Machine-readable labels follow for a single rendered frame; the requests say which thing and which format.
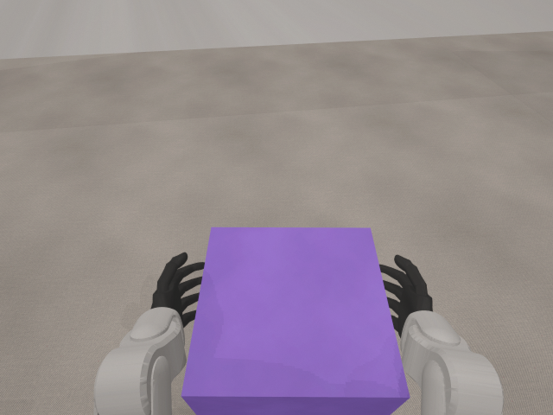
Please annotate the robot right hand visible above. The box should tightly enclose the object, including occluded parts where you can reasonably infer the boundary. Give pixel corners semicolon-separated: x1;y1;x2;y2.
379;255;433;338

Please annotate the left robot forearm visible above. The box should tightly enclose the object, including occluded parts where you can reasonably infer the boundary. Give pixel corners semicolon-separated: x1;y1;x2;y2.
93;307;187;415

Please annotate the robot left hand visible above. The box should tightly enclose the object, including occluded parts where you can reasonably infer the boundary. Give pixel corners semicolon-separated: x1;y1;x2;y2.
151;252;205;328

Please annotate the carton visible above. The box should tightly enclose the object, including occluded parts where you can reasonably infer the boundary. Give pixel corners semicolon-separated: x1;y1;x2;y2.
181;227;410;415

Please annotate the right robot forearm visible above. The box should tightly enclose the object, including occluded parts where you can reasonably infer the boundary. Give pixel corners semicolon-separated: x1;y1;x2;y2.
400;310;504;415

